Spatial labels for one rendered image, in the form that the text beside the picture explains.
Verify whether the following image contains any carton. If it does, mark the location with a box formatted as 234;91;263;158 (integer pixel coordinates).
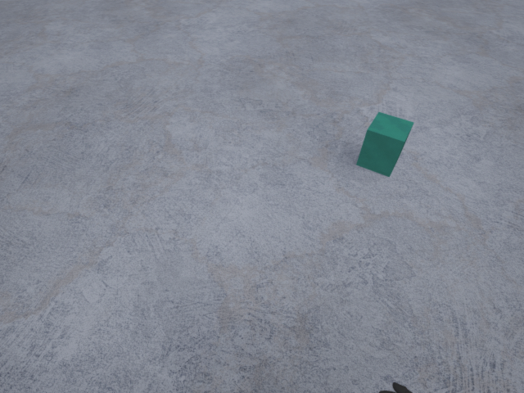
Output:
356;112;413;177

